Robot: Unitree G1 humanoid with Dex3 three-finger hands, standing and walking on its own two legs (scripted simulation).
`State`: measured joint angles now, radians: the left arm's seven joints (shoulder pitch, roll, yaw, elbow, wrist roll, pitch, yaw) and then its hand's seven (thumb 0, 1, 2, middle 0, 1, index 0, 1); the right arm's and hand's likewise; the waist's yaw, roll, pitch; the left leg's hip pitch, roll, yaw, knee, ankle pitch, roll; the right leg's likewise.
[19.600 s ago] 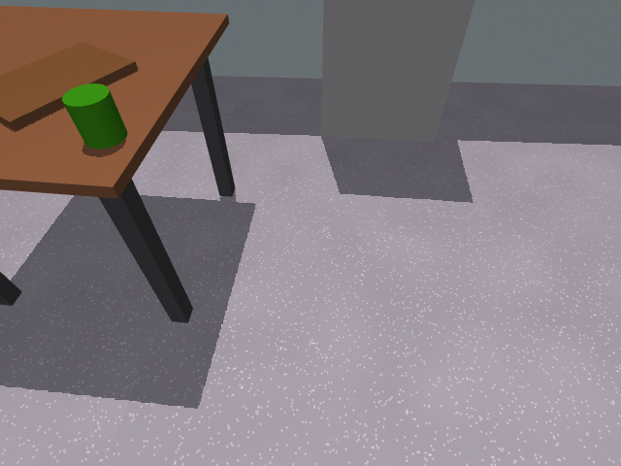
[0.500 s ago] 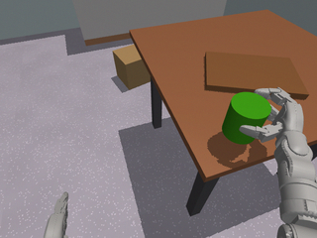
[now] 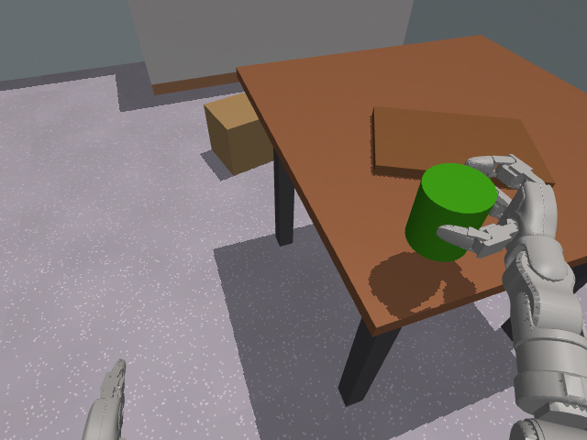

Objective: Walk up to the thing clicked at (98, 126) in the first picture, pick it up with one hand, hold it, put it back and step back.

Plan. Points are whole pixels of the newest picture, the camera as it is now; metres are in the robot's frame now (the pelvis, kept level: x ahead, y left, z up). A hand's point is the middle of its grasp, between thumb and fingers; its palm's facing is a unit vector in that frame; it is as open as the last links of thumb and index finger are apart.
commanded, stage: lift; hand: right
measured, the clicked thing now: (450, 206) +0.41 -0.20 +0.12
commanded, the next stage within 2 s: hold in 1.00 s
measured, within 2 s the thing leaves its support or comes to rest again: neither
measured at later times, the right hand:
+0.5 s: hand (494, 174) +0.36 -0.19 +0.22, palm faces +0.21 +0.98 -0.02, open 11.9 cm
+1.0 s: hand (503, 159) +0.34 -0.18 +0.26, palm faces +0.20 +0.98 -0.02, open 11.9 cm
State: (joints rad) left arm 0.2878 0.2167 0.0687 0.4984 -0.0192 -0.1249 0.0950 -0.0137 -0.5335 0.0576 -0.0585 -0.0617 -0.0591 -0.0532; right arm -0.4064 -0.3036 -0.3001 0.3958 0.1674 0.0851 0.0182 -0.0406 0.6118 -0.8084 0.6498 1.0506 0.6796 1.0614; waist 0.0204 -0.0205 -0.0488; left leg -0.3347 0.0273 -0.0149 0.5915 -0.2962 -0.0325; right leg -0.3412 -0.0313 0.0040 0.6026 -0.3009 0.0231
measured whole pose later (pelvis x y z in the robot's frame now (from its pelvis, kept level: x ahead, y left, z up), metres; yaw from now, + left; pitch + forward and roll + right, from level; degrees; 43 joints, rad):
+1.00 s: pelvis +0.00 +0.00 +0.01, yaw -1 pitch -2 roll +0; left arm 0.25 0.24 0.09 0.60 -0.03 -0.17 0.06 -0.01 -0.54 0.06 -0.05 -0.05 -0.04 -0.05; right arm -0.44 -0.28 -0.30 -0.11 0.21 0.67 -0.01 -0.04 0.61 -0.78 0.66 1.07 0.69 1.07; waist -0.01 -0.07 -0.07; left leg -0.22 0.04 0.01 0.54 -0.28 -0.03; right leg -0.23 -0.02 0.03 0.54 -0.27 0.03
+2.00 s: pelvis -0.01 +0.00 +0.00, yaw -2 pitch -3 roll +0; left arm 0.22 0.25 0.09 0.66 -0.04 -0.21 0.06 -0.01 -0.53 0.05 -0.05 -0.05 -0.05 -0.04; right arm -0.48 -0.30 -0.32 -0.19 0.24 0.83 0.00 -0.04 0.61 -0.80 0.64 1.08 0.67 1.09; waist -0.02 -0.08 -0.09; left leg -0.22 0.04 0.01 0.55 -0.28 -0.03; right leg -0.24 -0.02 0.03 0.55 -0.28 0.02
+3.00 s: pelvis +0.00 +0.00 +0.00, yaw -2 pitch -2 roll +0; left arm 0.24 0.25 0.08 0.66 -0.04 -0.22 0.06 -0.01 -0.53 0.05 -0.05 -0.06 -0.05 -0.05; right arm -0.45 -0.32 -0.34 -0.24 0.25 0.83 0.02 -0.04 0.61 -0.79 0.65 1.08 0.68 1.08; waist -0.02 -0.09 -0.09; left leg -0.22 0.04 0.02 0.56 -0.30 -0.03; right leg -0.24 -0.02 0.04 0.56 -0.28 0.03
